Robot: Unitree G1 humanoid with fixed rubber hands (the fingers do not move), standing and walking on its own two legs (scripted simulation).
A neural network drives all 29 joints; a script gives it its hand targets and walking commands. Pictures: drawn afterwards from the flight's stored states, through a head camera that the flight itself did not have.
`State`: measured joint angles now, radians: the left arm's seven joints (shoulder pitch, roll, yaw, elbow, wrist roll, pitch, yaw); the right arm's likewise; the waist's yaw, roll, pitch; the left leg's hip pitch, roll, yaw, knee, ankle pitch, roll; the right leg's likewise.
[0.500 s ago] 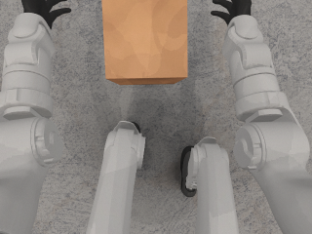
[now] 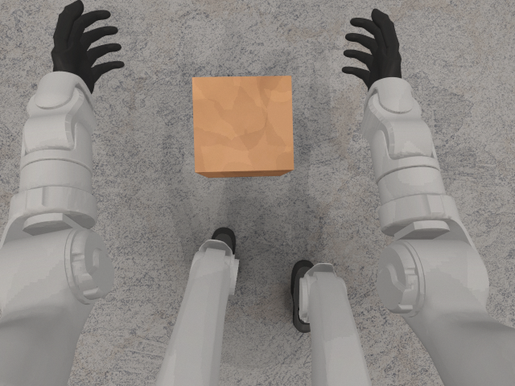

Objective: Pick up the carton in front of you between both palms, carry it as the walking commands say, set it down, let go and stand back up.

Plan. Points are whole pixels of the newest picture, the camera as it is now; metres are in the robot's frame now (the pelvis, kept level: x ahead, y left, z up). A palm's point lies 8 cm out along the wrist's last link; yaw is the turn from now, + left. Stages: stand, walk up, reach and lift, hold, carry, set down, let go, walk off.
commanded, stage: set down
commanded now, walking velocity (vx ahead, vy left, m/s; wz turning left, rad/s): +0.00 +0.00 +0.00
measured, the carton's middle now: (243, 134) +0.50 +0.11 -0.48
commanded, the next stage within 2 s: let go in 0.02 s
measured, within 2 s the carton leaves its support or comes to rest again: neither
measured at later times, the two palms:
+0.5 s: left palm (17, 154) +0.36 +0.29 +0.01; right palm (471, 174) +0.41 -0.14 +0.01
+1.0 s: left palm (7, 338) +0.24 +0.21 +0.10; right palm out of the picture +0.28 -0.25 +0.10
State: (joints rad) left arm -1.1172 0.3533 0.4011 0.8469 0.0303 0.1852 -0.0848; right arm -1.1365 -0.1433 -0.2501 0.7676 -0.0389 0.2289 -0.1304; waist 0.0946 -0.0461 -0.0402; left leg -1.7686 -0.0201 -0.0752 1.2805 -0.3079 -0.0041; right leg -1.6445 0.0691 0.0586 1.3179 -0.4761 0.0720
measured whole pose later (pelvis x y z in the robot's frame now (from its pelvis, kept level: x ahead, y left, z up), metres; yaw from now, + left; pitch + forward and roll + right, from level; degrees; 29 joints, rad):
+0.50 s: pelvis +0.05 +0.01 +0.11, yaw +2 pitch +32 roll -2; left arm -0.40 0.26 0.23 0.60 0.05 0.08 -0.13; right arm -0.41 -0.07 -0.17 0.54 -0.11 0.10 -0.07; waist 0.06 -0.02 -0.05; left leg -1.12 -0.03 -0.05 0.79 -0.22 0.02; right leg -1.00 0.02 0.09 0.80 -0.35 0.06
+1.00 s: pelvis +0.10 -0.03 +0.17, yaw +4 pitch +2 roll +1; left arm 0.24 0.21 0.05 0.42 0.00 0.05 -0.08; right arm 0.20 -0.19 -0.05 0.45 -0.02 0.04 0.04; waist 0.01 -0.03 0.06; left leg -0.25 -0.01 -0.06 0.41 -0.19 -0.03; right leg -0.16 0.01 0.08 0.45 -0.32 -0.01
